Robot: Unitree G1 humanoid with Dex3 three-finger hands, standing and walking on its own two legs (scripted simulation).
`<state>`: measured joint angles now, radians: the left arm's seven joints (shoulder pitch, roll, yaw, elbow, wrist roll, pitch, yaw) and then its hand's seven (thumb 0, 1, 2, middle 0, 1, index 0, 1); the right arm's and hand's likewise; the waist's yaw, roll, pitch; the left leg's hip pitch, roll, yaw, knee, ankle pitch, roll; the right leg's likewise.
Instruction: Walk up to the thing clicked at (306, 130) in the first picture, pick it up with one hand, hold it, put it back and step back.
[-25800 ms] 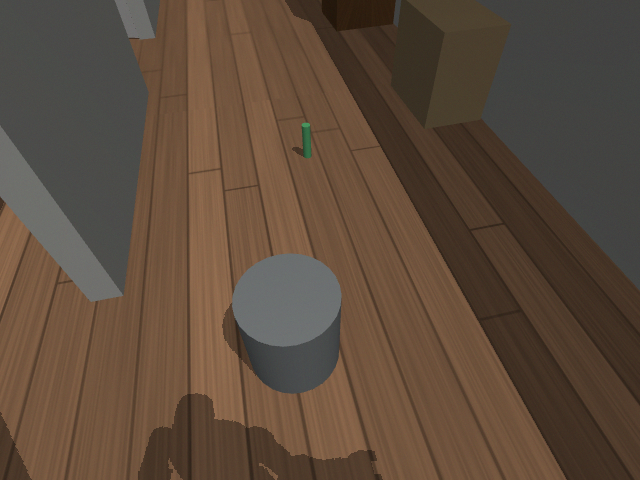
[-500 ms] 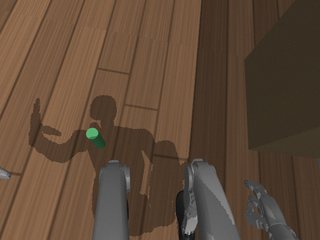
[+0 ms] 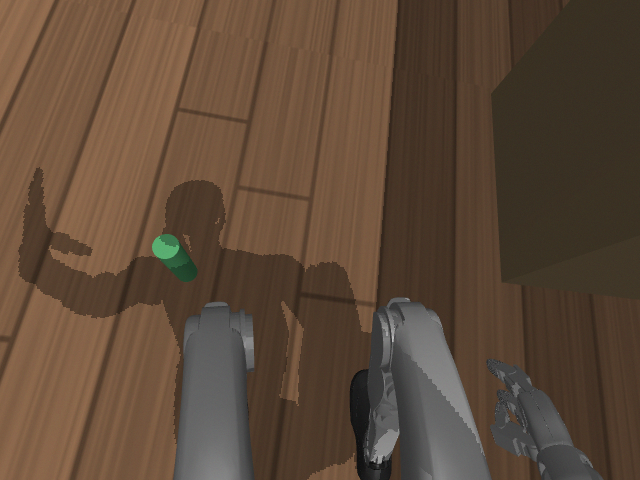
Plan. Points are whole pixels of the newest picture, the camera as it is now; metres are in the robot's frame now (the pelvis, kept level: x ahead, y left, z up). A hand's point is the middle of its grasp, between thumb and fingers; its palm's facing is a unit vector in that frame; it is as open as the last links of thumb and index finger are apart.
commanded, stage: go down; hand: left
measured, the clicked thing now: (177, 260) +0.43 +0.25 -0.32
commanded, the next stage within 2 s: approach in 0.56 s
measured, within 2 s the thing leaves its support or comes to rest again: neither
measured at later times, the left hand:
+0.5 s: hand out of the picture +0.36 +0.42 -0.02, palm faces +0.17 -0.98 -0.11, open 17.5 cm
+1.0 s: hand (8, 259) +0.37 +0.40 -0.11, palm faces +0.17 -0.99 +0.02, open 17.5 cm
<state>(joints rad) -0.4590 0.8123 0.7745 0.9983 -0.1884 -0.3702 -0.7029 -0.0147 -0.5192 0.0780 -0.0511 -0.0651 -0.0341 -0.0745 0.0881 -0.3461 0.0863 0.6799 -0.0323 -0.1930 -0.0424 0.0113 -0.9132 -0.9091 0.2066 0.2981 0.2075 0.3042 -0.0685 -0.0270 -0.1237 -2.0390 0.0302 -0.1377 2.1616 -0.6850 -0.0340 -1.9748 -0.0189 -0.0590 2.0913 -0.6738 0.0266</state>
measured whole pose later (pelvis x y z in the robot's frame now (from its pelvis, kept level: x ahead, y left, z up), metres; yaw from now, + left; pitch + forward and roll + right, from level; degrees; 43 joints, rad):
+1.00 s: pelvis -0.01 +0.00 -0.07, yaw -3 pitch +27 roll -9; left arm -0.58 0.89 0.79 1.25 -0.30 -0.60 -0.78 -0.01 -0.57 0.04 -0.08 -0.09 -0.05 -0.11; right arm 0.03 -0.38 0.19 0.66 -0.08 -0.21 0.00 0.01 -0.90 -0.91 0.21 0.30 0.21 0.31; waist -0.12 -0.10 -0.01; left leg -2.20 0.02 -0.19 2.40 -0.69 -0.03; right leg -2.12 0.01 -0.08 2.29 -0.66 0.04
